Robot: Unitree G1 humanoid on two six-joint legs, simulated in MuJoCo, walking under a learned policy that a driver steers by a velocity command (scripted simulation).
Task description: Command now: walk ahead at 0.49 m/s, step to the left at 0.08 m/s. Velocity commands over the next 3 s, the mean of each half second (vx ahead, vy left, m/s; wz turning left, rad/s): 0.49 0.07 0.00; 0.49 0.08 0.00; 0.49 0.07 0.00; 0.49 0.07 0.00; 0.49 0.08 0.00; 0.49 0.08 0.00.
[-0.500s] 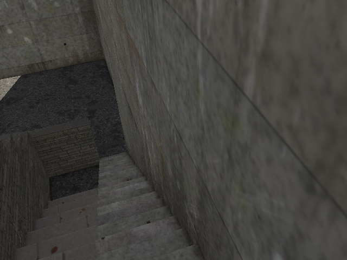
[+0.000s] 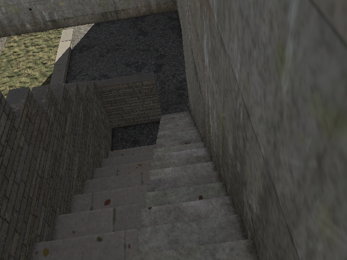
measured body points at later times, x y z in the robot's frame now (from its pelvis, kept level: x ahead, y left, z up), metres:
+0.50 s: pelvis +0.25 +0.04 -0.19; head +0.23 +0.02 +0.26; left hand +0.33 +0.30 -0.32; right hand +0.19 -0.20 -0.35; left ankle +0.11 +0.14 -0.86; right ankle +0.42 -0.07 -0.92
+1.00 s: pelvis +0.44 +0.09 -0.38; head +0.45 +0.05 +0.06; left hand +0.34 +0.34 -0.50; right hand +0.59 -0.14 -0.53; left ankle +0.58 +0.30 -1.06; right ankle +0.39 -0.07 -1.05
